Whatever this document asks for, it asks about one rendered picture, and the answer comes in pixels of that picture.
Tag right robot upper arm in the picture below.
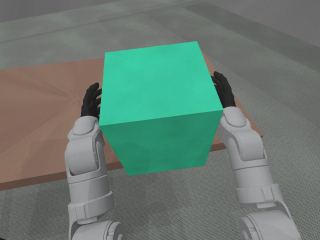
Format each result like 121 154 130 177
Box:
238 210 301 240

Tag left robot forearm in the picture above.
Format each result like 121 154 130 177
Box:
64 116 115 240

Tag right robot hand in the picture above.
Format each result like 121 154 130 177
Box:
211 71 236 109

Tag table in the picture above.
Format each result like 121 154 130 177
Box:
0 48 264 240

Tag carton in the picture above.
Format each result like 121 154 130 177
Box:
99 41 224 176

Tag left robot hand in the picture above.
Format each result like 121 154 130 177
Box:
80 82 102 120

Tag right robot forearm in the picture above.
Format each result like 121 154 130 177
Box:
217 106 302 240

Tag left robot upper arm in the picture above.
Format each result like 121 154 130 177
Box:
72 220 127 240

